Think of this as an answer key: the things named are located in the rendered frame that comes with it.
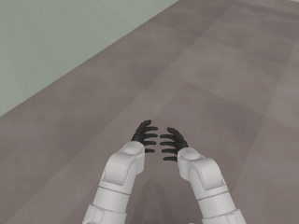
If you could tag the robot left forearm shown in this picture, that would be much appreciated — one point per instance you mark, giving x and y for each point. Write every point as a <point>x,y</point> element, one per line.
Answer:
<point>115,186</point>

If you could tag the robot left hand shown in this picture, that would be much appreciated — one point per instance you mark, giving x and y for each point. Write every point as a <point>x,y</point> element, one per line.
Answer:
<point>140,135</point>

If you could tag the robot right hand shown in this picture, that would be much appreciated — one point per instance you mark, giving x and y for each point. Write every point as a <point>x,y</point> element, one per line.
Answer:
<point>178,144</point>

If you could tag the robot right forearm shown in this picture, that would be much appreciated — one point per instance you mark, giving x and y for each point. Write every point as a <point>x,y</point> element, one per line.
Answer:
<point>209,188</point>

